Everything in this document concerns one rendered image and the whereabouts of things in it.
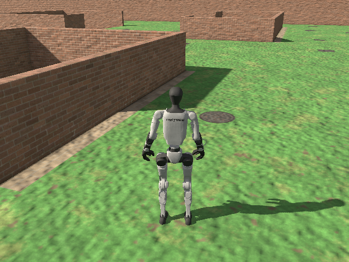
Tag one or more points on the robot left hand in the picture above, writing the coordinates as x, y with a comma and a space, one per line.
144, 153

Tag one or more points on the right robot upper arm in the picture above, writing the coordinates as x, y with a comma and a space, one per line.
194, 125

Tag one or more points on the humanoid robot torso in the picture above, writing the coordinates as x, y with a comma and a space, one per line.
174, 130

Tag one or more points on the right robot forearm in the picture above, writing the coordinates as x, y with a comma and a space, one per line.
199, 144

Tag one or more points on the robot left foot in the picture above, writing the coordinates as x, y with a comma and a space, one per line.
163, 219

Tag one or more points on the robot right hand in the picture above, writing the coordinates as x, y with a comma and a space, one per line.
197, 152

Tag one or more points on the left robot forearm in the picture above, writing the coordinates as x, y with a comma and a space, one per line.
148, 143

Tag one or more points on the left robot upper arm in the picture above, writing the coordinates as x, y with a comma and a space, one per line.
155, 123

